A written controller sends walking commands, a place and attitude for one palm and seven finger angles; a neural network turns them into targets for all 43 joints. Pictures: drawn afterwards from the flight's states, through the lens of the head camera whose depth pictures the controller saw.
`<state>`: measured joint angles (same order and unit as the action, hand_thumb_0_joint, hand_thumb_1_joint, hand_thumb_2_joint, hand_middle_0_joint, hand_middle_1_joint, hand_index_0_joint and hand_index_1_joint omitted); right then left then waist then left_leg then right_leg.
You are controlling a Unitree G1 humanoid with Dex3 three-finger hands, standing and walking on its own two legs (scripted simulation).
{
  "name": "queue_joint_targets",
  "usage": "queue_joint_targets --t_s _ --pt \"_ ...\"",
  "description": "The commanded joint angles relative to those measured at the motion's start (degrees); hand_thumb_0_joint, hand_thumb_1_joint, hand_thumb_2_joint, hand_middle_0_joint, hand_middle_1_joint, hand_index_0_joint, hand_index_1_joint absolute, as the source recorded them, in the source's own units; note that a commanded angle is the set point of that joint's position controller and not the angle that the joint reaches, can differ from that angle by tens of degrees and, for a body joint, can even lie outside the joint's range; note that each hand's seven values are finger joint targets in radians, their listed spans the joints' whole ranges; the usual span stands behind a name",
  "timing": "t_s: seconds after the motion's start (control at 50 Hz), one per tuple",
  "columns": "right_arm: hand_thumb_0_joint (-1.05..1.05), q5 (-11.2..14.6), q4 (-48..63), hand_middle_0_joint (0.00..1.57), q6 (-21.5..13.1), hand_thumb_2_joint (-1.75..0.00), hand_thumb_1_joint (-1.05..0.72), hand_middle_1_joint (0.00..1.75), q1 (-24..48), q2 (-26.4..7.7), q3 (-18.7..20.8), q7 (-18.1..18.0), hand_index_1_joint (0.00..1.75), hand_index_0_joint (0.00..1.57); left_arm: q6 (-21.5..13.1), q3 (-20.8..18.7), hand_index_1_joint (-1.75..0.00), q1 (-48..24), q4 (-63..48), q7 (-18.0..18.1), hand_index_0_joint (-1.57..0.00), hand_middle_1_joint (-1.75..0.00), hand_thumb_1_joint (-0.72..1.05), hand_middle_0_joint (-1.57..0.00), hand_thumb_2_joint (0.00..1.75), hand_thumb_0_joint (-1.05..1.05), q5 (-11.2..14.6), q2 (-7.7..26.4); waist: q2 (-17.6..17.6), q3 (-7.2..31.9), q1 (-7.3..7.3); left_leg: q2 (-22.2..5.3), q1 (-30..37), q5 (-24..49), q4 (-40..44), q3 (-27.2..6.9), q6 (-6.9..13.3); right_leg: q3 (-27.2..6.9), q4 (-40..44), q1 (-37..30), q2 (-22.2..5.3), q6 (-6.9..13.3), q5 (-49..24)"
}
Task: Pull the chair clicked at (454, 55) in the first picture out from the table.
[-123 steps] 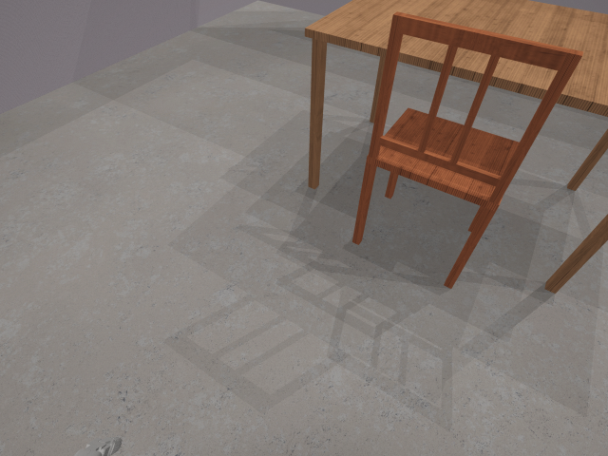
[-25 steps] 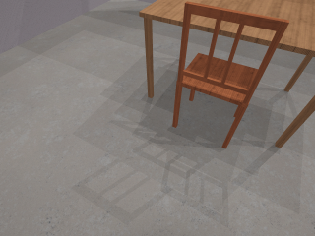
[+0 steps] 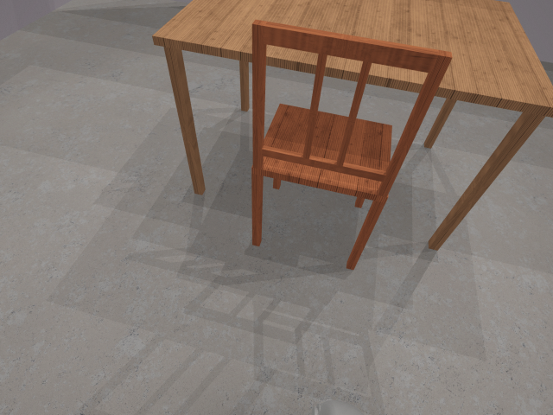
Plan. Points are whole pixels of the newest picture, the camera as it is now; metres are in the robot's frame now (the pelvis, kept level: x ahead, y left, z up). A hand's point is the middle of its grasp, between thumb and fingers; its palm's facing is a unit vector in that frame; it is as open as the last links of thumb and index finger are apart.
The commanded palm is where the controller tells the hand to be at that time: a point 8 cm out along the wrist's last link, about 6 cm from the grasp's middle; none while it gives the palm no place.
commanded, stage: turn to face it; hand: left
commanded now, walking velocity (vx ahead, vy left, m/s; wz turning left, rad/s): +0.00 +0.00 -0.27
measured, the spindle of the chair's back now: (313, 111) +0.84 -0.03 -0.05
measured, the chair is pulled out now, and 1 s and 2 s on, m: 0.00 0.00 0.00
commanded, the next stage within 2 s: take the last steps up to it in 0.12 s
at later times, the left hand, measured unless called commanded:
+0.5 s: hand (188, 383) +0.19 +0.17 -0.18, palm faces -0.11 -0.98 -0.15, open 7.3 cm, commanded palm none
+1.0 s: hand (255, 308) +0.33 +0.07 -0.17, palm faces -0.14 -0.97 -0.20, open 7.2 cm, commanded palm none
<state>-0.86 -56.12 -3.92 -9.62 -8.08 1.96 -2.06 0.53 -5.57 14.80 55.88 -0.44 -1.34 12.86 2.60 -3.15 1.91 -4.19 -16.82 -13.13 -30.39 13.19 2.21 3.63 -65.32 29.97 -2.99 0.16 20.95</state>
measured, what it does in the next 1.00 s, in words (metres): walks ahead: right foot, then left foot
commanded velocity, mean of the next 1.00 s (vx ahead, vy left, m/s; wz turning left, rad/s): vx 0.22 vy -0.06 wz -0.13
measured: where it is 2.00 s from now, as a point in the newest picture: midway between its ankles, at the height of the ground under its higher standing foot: (315, 400)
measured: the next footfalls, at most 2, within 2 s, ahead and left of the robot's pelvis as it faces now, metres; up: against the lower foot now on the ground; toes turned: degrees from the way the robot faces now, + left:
right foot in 0.18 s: +0.13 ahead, -0.13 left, +0.00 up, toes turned -10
left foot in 0.46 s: +0.15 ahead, +0.12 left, +0.00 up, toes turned +1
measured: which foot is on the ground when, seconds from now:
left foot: down 0.00-0.18, up 0.20-0.44, down 0.46-0.86, up 0.88-1.00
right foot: up 0.00-0.16, down 0.18-0.46, up 0.48-0.82, down 0.84-1.00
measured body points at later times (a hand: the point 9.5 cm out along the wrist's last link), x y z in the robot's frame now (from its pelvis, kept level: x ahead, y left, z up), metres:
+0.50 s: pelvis +0.10 +0.00 -0.01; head +0.10 +0.02 +0.44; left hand +0.20 +0.22 -0.17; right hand +0.06 -0.23 -0.15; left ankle +0.11 +0.11 -0.74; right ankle +0.09 -0.12 -0.72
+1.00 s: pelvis +0.23 -0.10 +0.00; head +0.26 -0.11 +0.45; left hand +0.34 +0.12 -0.15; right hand +0.14 -0.31 -0.16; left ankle +0.19 +0.04 -0.66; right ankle +0.24 -0.20 -0.73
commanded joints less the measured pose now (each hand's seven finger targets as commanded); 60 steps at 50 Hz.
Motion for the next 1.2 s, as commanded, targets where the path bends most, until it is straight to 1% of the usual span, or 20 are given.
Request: queue_joint_targets --t_s 0.0,0.12,0.16,0.18,0.22,0.26,0.4,0.42,0.44,0.46,0.58,0.72,0.78,0.8,0.84,0.88,0.92,0.96,1.1,1.18 --pt "0.0 -0.97 1.71 0.2 0.48 -0.9 -0.9 0.3 -3.71 -8.92 2.09 0.44 0.3 0.2 0.82 0.69 -0.3 3.16 -3.18 -0.53 -0.2 -0.3 0.9 -0.2 0.9 0.0 -0.37 -1.71 -9.85 2.26 -1.14 -15.22 -0.08 13.04 14.52 -7.92 6.8 -0.01 14.94 -5.47 -2.31 -1.09 -1.96" --pt "0.0 -0.82 1.48 0.2 2.66 -0.9 -0.9 0.3 -4.95 -10.48 2.32 1.23 0.3 0.2 -0.2 1.0 -0.3 2.09 -4.38 0.05 -0.2 -0.3 0.9 -0.2 0.9 0.0 -0.64 1.84 -3.66 3.45 0.19 -12.77 -3.28 4.24 1.86 -4.31 1.58 2.01 34.63 -21.15 0.73 0.13 -10.35" --pt "0.0 0.02 3.81 0.2 3.32 -0.9 -0.9 0.3 -4.91 -5.9 0.74 1.5 0.3 0.2 -1.39 -0.28 -0.3 5.85 -3.86 1.09 -0.2 -0.3 0.9 -0.2 0.9 0.0 -0.4 11.68 15.26 6.96 1.97 -1.57 -17.04 -23.95 -22.26 -1.39 -5.08 -25.89 47.09 -28.6 -20.97 10.35 -24.83" --pt "0.0 -0.11 4.01 0.2 4.01 -0.9 -0.9 0.3 -3.19 -7.79 0.93 0.86 0.3 0.2 -1.12 -0.25 -0.3 6.13 -3.86 1.52 -0.2 -0.3 0.9 -0.2 0.9 0.0 0.31 11.88 9.84 7.81 2.81 -1.79 -15.31 -23.52 -28.02 -8.72 -4.58 -25.33 47.97 -25.83 -20.78 13.39 -26.64" --pt "0.0 -0.2 2.14 0.2 4.12 -0.9 -0.9 0.3 -5.54 -8.25 1.08 0.78 0.3 0.2 -1.07 -0.06 -0.3 -0.08 -4.41 2.2 -0.2 -0.3 0.9 -0.2 0.9 0.0 0.11 9.29 8.73 8.0 -0.13 -2.44 -15.61 -17.43 -32.77 -10.75 -4.63 -20.5 47.17 -25.66 -16.57 13.51 -24.64" --pt "0.0 -0.59 0.74 0.2 4.14 -0.9 -0.9 0.3 -7.39 -7.69 0.98 1.19 0.3 0.2 -0.95 0.46 -0.3 -4.09 -4.98 2.02 -0.2 -0.3 0.9 -0.2 0.9 0.0 -0.04 7.78 4.5 6.56 -2.21 -2.82 -11.9 -13.44 -30.29 -9.85 -4.84 -13.3 47.68 -20.49 -12.71 11.39 -18.45" --pt "0.0 -0.93 -2.11 0.2 2.35 -0.9 -0.9 0.3 -17.33 -4.65 0.46 1.15 0.3 0.2 -0.58 0.39 -0.3 -5.28 -2.81 0.45 -0.2 -0.3 0.9 -0.2 0.9 0.0 0.5 6.6 2.4 2.76 -5.45 0.84 9.15 -4.9 1.05 -3.28 -3.93 -9.72 45.11 -7.35 -5.17 7.75 8.2" --pt "0.0 -1.02 -2.99 0.2 1.94 -0.9 -0.9 0.3 -19.8 -6.6 0.85 0.76 0.3 0.2 -0.43 0.98 -0.3 -4.45 -2.87 0.01 -0.2 -0.3 0.9 -0.2 0.9 0.0 0.64 4.11 -4.48 1.52 -6.1 -2.81 13.28 -9.49 7.16 -8.68 -3.03 -7.34 37.67 -2.45 -1.95 5.58 9.34" --pt "0.0 -1.7 -3.46 0.2 1.38 -0.9 -0.9 0.3 -23.86 -11.73 2.0 0.41 0.3 0.2 -0.32 1.53 -0.3 -4.77 -4.11 -0.53 -0.2 -0.3 0.9 -0.2 0.9 0.0 0.79 -0.13 -20.62 -0.27 -7.82 -16.45 14.35 -21.1 17.97 -28.7 1.62 -0.57 21.6 6.3 4.1 2.44 10.3" --pt "0.0 -1.79 -2.85 0.2 1.51 -0.9 -0.9 0.3 -24.26 -14.96 2.53 -0.27 0.3 0.2 -0.71 1.26 -0.3 -8.95 -6.87 -1.07 -0.2 -0.3 0.9 -0.2 0.9 0.0 0.13 0.68 -18.73 -4.75 -8.23 -25.05 11.18 -27.24 24.74 -40.27 7.22 -1.5 11.92 12.95 3.12 1.75 10.23" --pt "0.0 -0.99 -4.02 0.2 -0.55 -0.9 -0.9 0.3 -18.35 -7.54 0.77 -0.49 0.3 0.2 -0.71 1.07 -0.3 -4.97 -1.6 -2.13 -0.2 -0.3 0.9 -0.2 0.9 0.0 -0.47 -0.4 -9.45 -2.61 -3.85 -14.81 12.56 5.45 19.47 -15.06 4.08 -2.76 3.47 9.48 -1.83 -0.26 -6.48" --pt "0.0 -1.38 -7.06 0.2 0.45 -0.9 -0.9 0.3 -21.17 -8.05 1.83 0.37 0.3 0.2 -1.52 2.16 -0.3 -10.18 -1.37 -2.05 -0.2 -0.3 0.9 -0.2 0.9 0.0 0.16 -2.02 -13.37 -3.71 -6.11 -13.91 11.75 12.29 16.16 -7.97 4.09 4.05 26.09 -0.77 -0.61 0.74 -4.37" --pt "0.0 -1.02 -6.86 0.2 0.91 -0.9 -0.9 0.3 -17.74 -8.91 2.34 0.54 0.3 0.2 -2.36 1.14 -0.3 -1.21 2.08 -1.78 -0.2 -0.3 0.9 -0.2 0.9 0.0 0.06 -0.47 -10.36 0.58 -1.24 -12.2 7.46 11.26 7.45 -5.43 1.87 6.79 35.17 -16.75 2.36 2.05 -8.93" --pt "0.0 -0.53 -7.02 0.2 0.83 -0.9 -0.9 0.3 -17.41 -8.15 2.25 0.93 0.3 0.2 -2.97 0.36 -0.3 6.33 4.82 -1.36 -0.2 -0.3 0.9 -0.2 0.9 0.0 -0.11 2.28 -5.98 4.55 1.98 -9.39 2.5 10.94 -2.62 -2.71 0.22 4.66 37.03 -28.43 1.34 3.31 -9.16" --pt "0.0 0.64 -3.24 0.2 0.91 -0.9 -0.9 0.3 -14.78 -2.89 0.57 1.53 0.3 0.2 -3.58 -1.7 -0.3 18.18 7.64 0.08 -0.2 -0.3 0.9 -0.2 0.9 0.0 0.51 12.6 13.81 11.47 5.55 0.26 -18.92 -23.81 -33.63 -4.4 -1.7 -28.68 50.6 -42.41 -21.28 11.68 -2.11" --pt "0.0 0.17 -2.74 0.2 1.22 -0.9 -0.9 0.3 -9.5 -4.01 1.52 1.53 0.3 0.2 -3.35 -0.71 -0.3 10.2 5.96 0.83 -0.2 -0.3 0.9 -0.2 0.9 0.0 0.65 8.56 8.91 5.62 3.17 -3.26 -21.45 -15.76 -43.72 -11.22 -0.45 -26.52 54.84 -29.69 -19.79 12.78 6.26" --pt "0.0 -0.62 -3.79 0.2 1.96 -0.9 -0.9 0.3 -10.64 -2.72 1.69 1.68 0.3 0.2 -3.64 0.74 -0.3 2.74 3.81 1.66 -0.2 -0.3 0.9 -0.2 0.9 0.0 0.21 2.79 0.09 2.12 -1.43 -5.59 -16.51 -9.51 -38.97 -11.63 -0.95 -14.58 54.39 -19.53 -15.79 11.5 -2.61" --pt "0.0 -0.9 -4.92 0.2 2.72 -0.9 -0.9 0.3 -12.92 -1.18 1.21 1.71 0.3 0.2 -4.31 1.8 -0.3 1.16 3.6 1.77 -0.2 -0.3 0.9 -0.2 0.9 0.0 -0.13 0.57 2.12 1.25 -3.79 -4.83 -12.09 -7.49 -32.73 -9.98 -1.87 -7.2 53.97 -15.16 -13.11 10.48 -14.15" --pt "0.0 -0.52 -2.37 0.2 2.04 -0.9 -0.9 0.3 -7.66 -1.74 0.48 2.27 0.3 0.2 -4.15 2.05 -0.3 3.33 4.71 1.46 -0.2 -0.3 0.9 -0.2 0.9 0.0 0.02 2.86 2.98 1.54 -2.72 -1.42 -5.95 -5.17 -10.9 -7.18 -1.93 -4.59 51.98 -19.27 -11.53 11.07 -19.11" --pt "0.0 -0.52 -4.04 0.2 1.08 -0.9 -0.9 0.3 -10.43 -3.46 0.22 1.67 0.3 0.2 -3.33 2.49 -0.3 3.92 5.57 1.22 -0.2 -0.3 0.9 -0.2 0.9 0.0 0.51 1.17 -2.49 -0.38 -4.4 -0.62 8.8 4.09 2.2 -7.71 -1.37 -2.45 43.7 -12.34 -6.89 6.86 -11.05"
